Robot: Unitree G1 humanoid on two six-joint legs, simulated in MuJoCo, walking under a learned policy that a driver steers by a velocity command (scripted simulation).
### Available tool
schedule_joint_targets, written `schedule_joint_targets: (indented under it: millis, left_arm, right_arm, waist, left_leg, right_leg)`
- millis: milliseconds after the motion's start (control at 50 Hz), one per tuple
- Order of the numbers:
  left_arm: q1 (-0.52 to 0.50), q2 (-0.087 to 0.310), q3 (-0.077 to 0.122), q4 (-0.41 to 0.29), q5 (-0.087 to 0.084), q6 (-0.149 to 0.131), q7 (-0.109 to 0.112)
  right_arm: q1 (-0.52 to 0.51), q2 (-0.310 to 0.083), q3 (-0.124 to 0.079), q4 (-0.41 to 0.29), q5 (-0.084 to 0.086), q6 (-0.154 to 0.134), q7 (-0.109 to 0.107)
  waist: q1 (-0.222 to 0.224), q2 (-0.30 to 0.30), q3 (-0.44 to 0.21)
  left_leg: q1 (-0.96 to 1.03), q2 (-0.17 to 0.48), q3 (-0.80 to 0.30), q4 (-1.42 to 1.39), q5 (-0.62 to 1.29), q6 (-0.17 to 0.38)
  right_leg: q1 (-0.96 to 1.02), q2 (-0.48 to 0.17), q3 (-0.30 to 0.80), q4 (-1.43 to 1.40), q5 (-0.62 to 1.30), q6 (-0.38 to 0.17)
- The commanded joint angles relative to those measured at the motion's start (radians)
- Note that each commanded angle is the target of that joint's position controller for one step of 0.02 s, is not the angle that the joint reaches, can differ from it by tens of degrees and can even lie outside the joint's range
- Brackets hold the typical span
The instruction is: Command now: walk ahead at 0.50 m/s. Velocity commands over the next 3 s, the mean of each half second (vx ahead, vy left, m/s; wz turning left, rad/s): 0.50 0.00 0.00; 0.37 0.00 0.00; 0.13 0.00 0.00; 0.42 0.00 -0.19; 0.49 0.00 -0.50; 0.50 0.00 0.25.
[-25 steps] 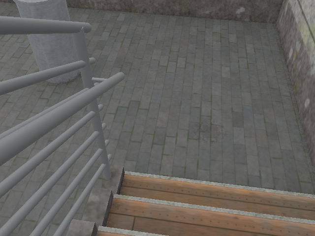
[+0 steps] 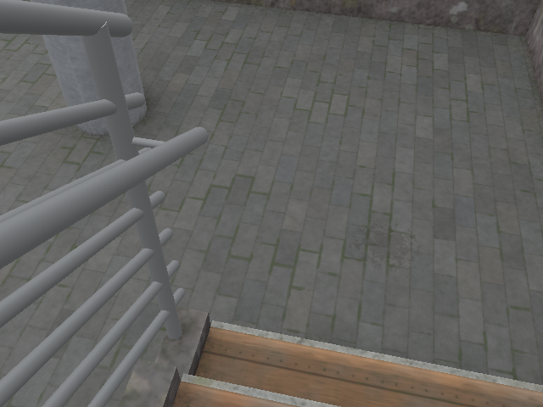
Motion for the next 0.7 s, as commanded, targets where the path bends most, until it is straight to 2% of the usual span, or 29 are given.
schedule_joint_targets:
  millis: [20, 60, 80, 100, 140, 180, 200, 220, 240, 260, 280, 300, 320, 340, 360, 380, 400, 420, 440, 460, 480, 500, 520, 540, 580, 600, 640, 680, 700]
  left_arm:
    - [0.116, 0.01, -0.022, -0.019, -0.024, -0.031, 0.051]
    - [0.053, 0.029, -0.031, -0.022, 0.027, -0.009, 0.003]
    - [-0.011, 0.045, -0.028, -0.052, 0.031, -0.002, -0.018]
    - [-0.041, 0.072, -0.022, -0.068, 0.02, 0.002, -0.03]
    - [0.08, 0.12, -0.015, -0.006, 0.023, 0.012, -0.026]
    - [0.132, 0.149, 0.006, 0.035, 0.002, 0.032, -0.007]
    - [0.104, 0.188, 0.023, 0.028, -0.004, 0.048, -0.02]
    - [0.09, 0.19, 0.023, 0.035, 0.023, 0.063, -0.054]
    - [0.229, 0.094, 0.01, 0.087, 0.065, 0.055, -0.1]
    - [0.413, -0.05, -0.01, 0.122, 0.018, 0.04, -0.124]
    - [0.153, 0.024, -0.002, -0.024, -0.034, 0.023, -0.123]
    - [-0.047, 0.055, -0.005, -0.108, -0.073, 0.013, -0.093]
    - [-0.117, 0.093, 0.003, -0.139, -0.072, 0.014, -0.068]
    - [-0.106, 0.116, 0.016, -0.132, -0.049, 0.018, -0.048]
    - [-0.123, 0.083, 0.009, -0.128, -0.021, 0.031, -0.035]
    - [-0.108, 0.064, 0.014, -0.101, 0.005, 0.04, -0.043]
    - [-0.164, 0.073, 0.046, -0.14, -0.038, 0.101, -0.011]
    - [-0.112, 0.046, 0.039, -0.102, -0.034, 0.127, 0.005]
    - [-0.029, 0.032, 0.045, -0.064, -0.054, 0.14, 0.009]
    - [-0.063, 0.0, -0.004, -0.1, 0.028, 0.086, -0.066]
    - [-0.125, 0.025, 0.011, -0.122, 0.02, 0.066, -0.08]
    - [-0.172, 0.072, 0.01, -0.134, 0.028, 0.049, -0.078]
    - [-0.196, 0.074, 0.013, -0.134, 0.016, 0.047, -0.07]
    - [-0.233, 0.102, 0.015, -0.155, 0.006, 0.051, -0.067]
    - [-0.283, 0.122, 0.008, -0.198, 0.0, 0.058, -0.06]
    - [-0.277, 0.144, 0.011, -0.209, -0.011, 0.062, -0.059]
    - [-0.316, 0.135, 0.006, -0.223, -0.004, 0.07, -0.058]
    - [-0.354, 0.127, 0.009, -0.22, -0.02, 0.061, -0.031]
    - [-0.267, 0.155, 0.028, -0.186, -0.034, 0.061, -0.022]
  right_arm:
    - [-0.066, -0.021, 0.028, -0.021, 0.003, -0.019, -0.003]
    - [-0.062, -0.01, 0.033, -0.031, -0.007, 0.009, -0.005]
    - [-0.071, -0.023, 0.029, -0.059, -0.01, 0.019, 0.0]
    - [-0.102, -0.061, 0.022, -0.081, -0.014, 0.026, 0.001]
    - [-0.164, -0.062, 0.031, -0.14, -0.001, 0.036, 0.01]
    - [-0.227, -0.038, 0.045, -0.17, -0.006, 0.04, 0.006]
    - [-0.163, -0.065, 0.028, -0.121, 0.019, 0.035, 0.0]
    - [0.067, -0.127, -0.007, -0.03, 0.035, 0.017, -0.011]
    - [0.418, -0.204, -0.06, 0.065, 0.001, 0.004, -0.012]
    - [0.51, -0.281, -0.09, 0.068, -0.03, 0.027, 0.018]
    - [0.517, -0.291, -0.11, 0.078, -0.026, 0.037, 0.032]
    - [0.452, -0.245, -0.113, 0.082, -0.034, 0.052, 0.022]
    - [0.37, -0.175, -0.086, 0.091, -0.024, 0.056, 0.027]
    - [0.248, -0.068, -0.053, 0.052, -0.014, 0.04, 0.024]
    - [0.178, 0.015, -0.022, 0.05, -0.016, 0.026, 0.008]
    - [0.166, 0.039, -0.018, 0.029, 0.019, 0.008, -0.005]
    - [0.161, -0.126, -0.074, 0.054, 0.17, 0.035, -0.081]
    - [0.222, -0.141, -0.085, 0.06, 0.179, 0.042, -0.107]
    - [0.235, -0.167, -0.093, 0.055, 0.149, 0.049, -0.112]
    - [0.358, 0.023, -0.03, 0.118, -0.054, 0.0, -0.05]
    - [0.373, 0.018, -0.034, 0.136, -0.042, -0.016, -0.031]
    - [0.317, 0.013, -0.021, 0.11, -0.049, -0.021, -0.029]
    - [0.32, 0.004, -0.012, 0.118, -0.041, -0.015, -0.012]
    - [0.303, -0.001, -0.004, 0.123, -0.047, -0.011, -0.004]
    - [0.266, -0.02, 0.004, 0.102, -0.033, -0.003, -0.011]
    - [0.273, -0.032, -0.001, 0.103, -0.017, -0.004, -0.02]
    - [0.34, -0.09, -0.021, 0.11, 0.011, -0.004, -0.038]
    - [0.382, -0.126, -0.039, 0.125, 0.0, 0.022, -0.054]
    - [0.358, -0.145, -0.048, 0.123, 0.007, 0.036, -0.04]
  waist:
    - [0.044, 0.013, 0.058]
    - [-0.037, -0.087, 0.076]
    - [-0.059, -0.081, 0.098]
    - [-0.058, -0.052, 0.135]
    - [-0.004, -0.028, 0.187]
    - [0.051, -0.018, 0.207]
    - [0.028, 0.034, 0.176]
    - [-0.058, 0.041, 0.122]
    - [-0.145, 0.098, -0.014]
    - [-0.124, 0.198, -0.273]
    - [-0.239, 0.098, -0.291]
    - [-0.276, 0.01, -0.128]
    - [-0.22, -0.034, 0.017]
    - [-0.131, -0.125, 0.089]
    - [-0.059, -0.073, 0.157]
    - [-0.067, -0.05, 0.181]
    - [-0.006, 0.032, 0.131]
    - [-0.003, -0.035, 0.065]
    - [0.026, -0.008, 0.03]
    - [-0.112, -0.013, 0.158]
    - [-0.117, 0.027, 0.164]
    - [-0.105, -0.03, 0.149]
    - [-0.093, 0.042, 0.126]
    - [-0.079, 0.018, 0.14]
    - [-0.054, 0.002, 0.137]
    - [-0.061, 0.001, 0.157]
    - [-0.114, -0.012, 0.175]
    - [-0.159, -0.017, 0.181]
    - [-0.111, -0.05, 0.159]
  left_leg:
    - [-0.138, 0.04, -0.044, -0.415, 0.392, -0.056]
    - [0.414, -0.029, 0.086, -0.381, 0.464, -0.015]
    - [0.552, -0.053, 0.111, -0.329, 0.367, -0.014]
    - [0.542, -0.051, 0.103, -0.348, 0.227, -0.026]
    - [0.439, -0.055, 0.086, -0.496, 0.013, -0.036]
    - [0.363, -0.051, 0.046, -0.791, -0.084, -0.005]
    - [0.468, -0.062, 0.087, -0.92, -0.054, 0.003]
    - [0.712, -0.059, 0.104, -0.97, 0.098, 0.025]
    - [1.159, -0.027, 0.11, -0.776, 0.335, 0.11]
    - [1.57, 0.197, -0.043, -0.39, 0.932, 0.345]
    - [1.614, 0.281, -0.261, -0.497, 0.661, 0.404]
    - [1.522, 0.318, -0.312, -0.624, 0.239, 0.366]
    - [1.236, 0.276, -0.266, -0.697, -0.017, 0.309]
    - [0.958, 0.181, -0.129, -0.724, -0.051, 0.266]
    - [0.698, 0.153, -0.092, -0.761, -0.015, 0.235]
    - [0.507, 0.09, -0.007, -0.787, -0.042, 0.242]
    - [0.582, 0.122, -0.087, -0.763, 0.055, 0.175]
    - [0.569, 0.163, -0.11, -0.701, 0.135, 0.154]
    - [0.553, 0.154, -0.074, -0.656, 0.166, 0.146]
    - [0.567, 0.076, -0.047, -0.62, -0.067, 0.172]
    - [0.607, 0.096, -0.098, -0.602, -0.116, 0.202]
    - [0.503, 0.031, -0.036, -0.554, -0.317, 0.166]
    - [0.377, 0.006, -0.025, -0.579, -0.399, 0.17]
    - [0.278, 0.011, -0.018, -0.57, -0.482, 0.162]
    - [0.279, 0.025, -0.043, -0.533, -0.534, 0.137]
    - [0.341, 0.046, -0.068, -0.49, -0.527, 0.137]
    - [0.534, 0.07, -0.116, -0.386, -0.493, 0.127]
    - [0.566, 0.086, -0.129, -0.307, -0.462, 0.104]
    - [0.595, 0.065, -0.094, -0.212, -0.376, 0.092]
  right_leg:
    - [0.101, -0.261, 0.304, -0.024, 0.351, -0.164]
    - [-0.408, -0.175, 0.217, -0.066, 0.136, -0.141]
    - [-0.535, -0.174, 0.218, -0.086, 0.046, -0.14]
    - [-0.497, -0.2, 0.258, -0.052, -0.032, -0.151]
    - [-0.232, -0.277, 0.372, 0.035, 0.026, -0.191]
    - [0.097, -0.296, 0.464, 0.148, 0.171, -0.198]
    - [0.157, -0.261, 0.421, 0.243, 0.279, -0.189]
    - [0.099, -0.223, 0.372, 0.454, 0.369, -0.152]
    - [-0.136, -0.143, 0.266, 0.76, 0.429, -0.054]
    - [-0.488, -0.028, 0.161, 1.285, -0.32, 0.044]
    - [-0.753, 0.001, 0.163, 1.344, -0.378, 0.07]
    - [-0.937, -0.05, 0.216, 1.236, -0.255, 0.085]
    - [-0.913, -0.122, 0.208, 1.148, -0.14, 0.064]
    - [-0.762, -0.175, 0.239, 0.833, 0.106, 0.041]
    - [-0.591, -0.243, 0.266, 0.599, 0.282, 0.023]
    - [-0.423, -0.237, 0.216, 0.356, 0.471, 0.017]
    - [-0.367, -0.173, 0.16, 0.371, 0.268, 0.082]
    - [-0.292, -0.182, 0.176, 0.39, 0.287, 0.098]
    - [-0.238, -0.169, 0.161, 0.417, 0.412, 0.087]
    - [-0.485, -0.225, 0.261, 0.235, 0.794, 0.092]
    - [-0.553, -0.202, 0.25, 0.161, 0.809, 0.083]
    - [-0.475, -0.214, 0.238, 0.003, 1.058, 0.069]
    - [-0.306, -0.188, 0.198, 0.02, 1.058, 0.062]
    - [-0.213, -0.19, 0.194, 0.058, 1.043, 0.065]
    - [-0.141, -0.211, 0.207, 0.033, 0.924, 0.066]
    - [-0.161, -0.209, 0.197, -0.015, 0.826, 0.071]
    - [-0.208, -0.218, 0.169, -0.186, 0.723, 0.063]
    - [-0.077, -0.208, 0.141, -0.301, 0.67, 0.063]
    - [0.039, -0.189, 0.09, -0.376, 0.689, 0.068]
Next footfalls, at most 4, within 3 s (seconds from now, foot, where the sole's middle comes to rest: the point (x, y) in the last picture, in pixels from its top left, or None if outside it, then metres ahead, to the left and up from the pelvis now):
0.24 left None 0.27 0.13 -0.91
0.72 right None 0.53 -0.13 -1.07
1.06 left None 0.60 0.07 -1.07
1.24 right None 0.59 -0.18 -1.07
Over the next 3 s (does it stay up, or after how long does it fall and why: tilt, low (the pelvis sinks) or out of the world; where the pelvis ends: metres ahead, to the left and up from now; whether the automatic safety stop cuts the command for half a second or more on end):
stays up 1.29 -0.11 -0.65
